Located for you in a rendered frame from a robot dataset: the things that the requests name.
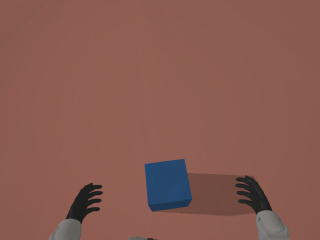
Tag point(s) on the left robot forearm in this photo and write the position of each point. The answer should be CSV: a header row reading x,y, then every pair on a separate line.
x,y
68,229

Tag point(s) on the left robot hand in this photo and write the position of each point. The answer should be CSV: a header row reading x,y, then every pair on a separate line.
x,y
78,209

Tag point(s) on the right robot hand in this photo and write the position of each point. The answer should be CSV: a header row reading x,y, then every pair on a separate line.
x,y
259,200

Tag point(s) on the carton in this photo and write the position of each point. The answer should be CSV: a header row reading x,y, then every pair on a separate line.
x,y
167,185

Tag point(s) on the right robot forearm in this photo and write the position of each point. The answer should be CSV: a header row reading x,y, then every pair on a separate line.
x,y
270,226

